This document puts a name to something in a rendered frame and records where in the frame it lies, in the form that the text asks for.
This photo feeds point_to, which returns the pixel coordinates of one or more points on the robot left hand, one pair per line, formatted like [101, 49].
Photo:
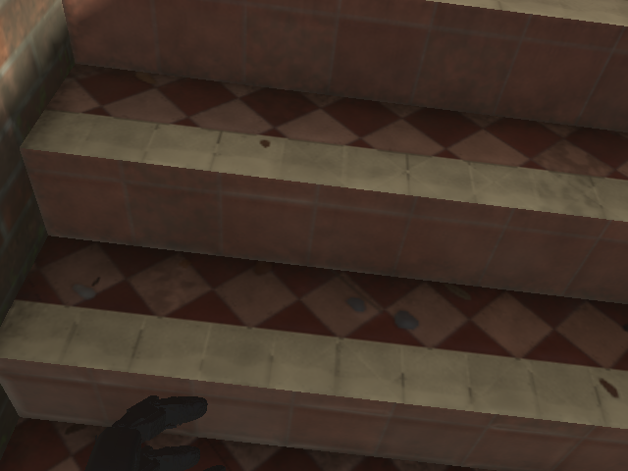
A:
[118, 448]

